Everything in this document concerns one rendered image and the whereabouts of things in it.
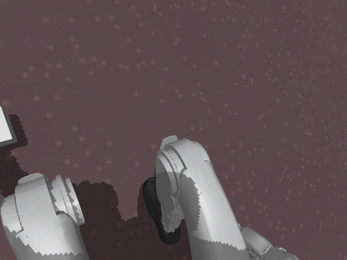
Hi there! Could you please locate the right robot hand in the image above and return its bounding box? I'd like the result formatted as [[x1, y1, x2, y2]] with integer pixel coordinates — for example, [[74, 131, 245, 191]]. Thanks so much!
[[238, 223, 274, 260]]

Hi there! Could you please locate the carton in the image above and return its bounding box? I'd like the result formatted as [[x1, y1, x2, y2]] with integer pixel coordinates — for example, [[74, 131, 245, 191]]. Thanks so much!
[[0, 106, 18, 147]]

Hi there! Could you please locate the right robot arm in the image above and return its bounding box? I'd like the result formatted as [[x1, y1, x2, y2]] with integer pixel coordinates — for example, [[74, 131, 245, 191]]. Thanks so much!
[[264, 246, 299, 260]]

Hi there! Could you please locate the right robot foot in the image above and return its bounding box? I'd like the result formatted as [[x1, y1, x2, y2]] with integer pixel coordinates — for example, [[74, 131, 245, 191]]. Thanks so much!
[[143, 177, 181, 245]]

